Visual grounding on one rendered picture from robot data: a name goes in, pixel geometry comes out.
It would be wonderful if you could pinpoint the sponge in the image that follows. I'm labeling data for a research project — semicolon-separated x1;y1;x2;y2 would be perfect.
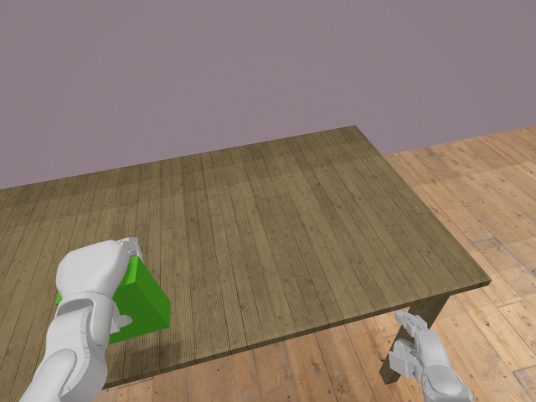
55;256;171;345

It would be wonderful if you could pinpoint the robot right hand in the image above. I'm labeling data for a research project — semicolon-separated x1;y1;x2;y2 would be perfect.
389;310;451;383

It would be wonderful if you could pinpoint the left robot forearm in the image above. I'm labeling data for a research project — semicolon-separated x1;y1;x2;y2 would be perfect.
19;292;114;402

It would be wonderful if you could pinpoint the table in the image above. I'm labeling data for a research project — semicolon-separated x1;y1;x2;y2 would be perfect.
0;125;492;402

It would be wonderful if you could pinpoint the robot left hand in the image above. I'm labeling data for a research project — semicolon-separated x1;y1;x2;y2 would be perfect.
56;237;144;335

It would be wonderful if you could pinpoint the right robot forearm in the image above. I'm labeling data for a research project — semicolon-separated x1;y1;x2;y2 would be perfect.
421;364;473;402

